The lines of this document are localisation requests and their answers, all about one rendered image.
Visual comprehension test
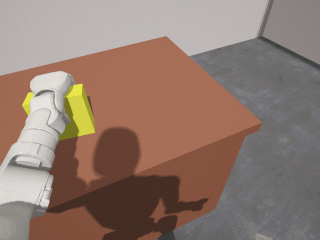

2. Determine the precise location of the left robot forearm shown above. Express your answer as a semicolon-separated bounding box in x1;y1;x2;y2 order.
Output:
0;87;66;177

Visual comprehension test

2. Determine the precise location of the sponge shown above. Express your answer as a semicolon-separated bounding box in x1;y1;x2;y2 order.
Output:
22;84;95;141

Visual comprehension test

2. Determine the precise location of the table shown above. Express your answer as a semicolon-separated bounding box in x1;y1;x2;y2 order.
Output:
0;36;262;240

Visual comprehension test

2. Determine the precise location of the robot left upper arm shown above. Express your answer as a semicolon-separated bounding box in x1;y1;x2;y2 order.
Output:
0;165;54;240

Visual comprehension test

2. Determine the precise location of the left robot hand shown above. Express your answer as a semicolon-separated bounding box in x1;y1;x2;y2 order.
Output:
30;71;76;125

